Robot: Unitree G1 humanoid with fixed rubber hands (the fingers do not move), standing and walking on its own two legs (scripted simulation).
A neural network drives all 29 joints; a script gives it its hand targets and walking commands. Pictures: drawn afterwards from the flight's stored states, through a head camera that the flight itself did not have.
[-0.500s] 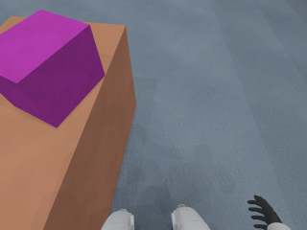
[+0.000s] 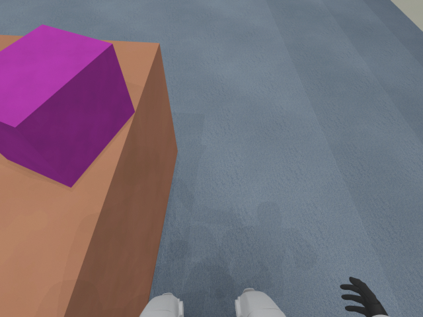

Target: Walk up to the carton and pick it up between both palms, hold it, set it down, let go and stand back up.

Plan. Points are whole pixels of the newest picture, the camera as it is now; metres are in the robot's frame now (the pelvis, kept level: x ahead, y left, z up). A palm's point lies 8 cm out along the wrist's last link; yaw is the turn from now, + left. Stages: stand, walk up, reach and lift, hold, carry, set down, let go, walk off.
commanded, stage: walk up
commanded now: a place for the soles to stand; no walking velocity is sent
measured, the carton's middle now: (56, 105) +0.55 +0.37 +0.04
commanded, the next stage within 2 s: none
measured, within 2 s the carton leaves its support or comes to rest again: neither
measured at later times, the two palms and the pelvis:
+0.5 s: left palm out of the picture -0.01 +0.24 -0.13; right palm out of the picture +0.13 -0.30 -0.11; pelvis +0.02 +0.00 +0.00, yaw -3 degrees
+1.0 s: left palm out of the picture +0.00 +0.24 -0.13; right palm out of the picture +0.12 -0.29 -0.11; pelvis +0.03 +0.01 +0.00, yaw -5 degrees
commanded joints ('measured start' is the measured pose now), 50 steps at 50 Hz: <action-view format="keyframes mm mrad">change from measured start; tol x32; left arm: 1 -139 377 124 -90 -1 -38 63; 50 178 379 139 54 13 -105 68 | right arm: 1 92 -328 -99 -12 -20 -75 -21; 50 -125 -156 -43 -72 -25 -53 -12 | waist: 1 -102 113 -205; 50 82 -161 -293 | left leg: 1 244 367 -541 -619 -245 224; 8 -94 74 -47 159 350 62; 10 -265 -35 -148 150 -186 30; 22 278 352 -480 -553 -136 266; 28 -230 -27 -32 133 34 30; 45 305 390 -480 -524 102 307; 50 -125 74 -43 105 217 74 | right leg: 1 -310 7 -38 137 -107 -24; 6 23 -37 -25 -118 35 -54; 10 262 -310 724 -439 490 -277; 22 -274 16 -53 116 -66 -33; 26 13 -41 -21 -170 6 -62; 29 211 -307 758 -553 116 -199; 36 164 -244 571 -407 375 -185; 45 -296 -16 -54 198 -196 -15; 50 227 -164 366 -448 132 -100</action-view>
